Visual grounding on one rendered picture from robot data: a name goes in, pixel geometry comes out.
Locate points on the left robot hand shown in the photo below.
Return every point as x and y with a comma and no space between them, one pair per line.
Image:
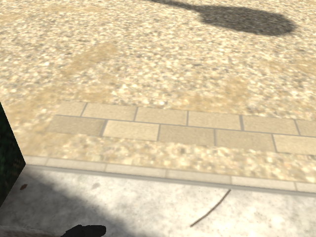
86,231

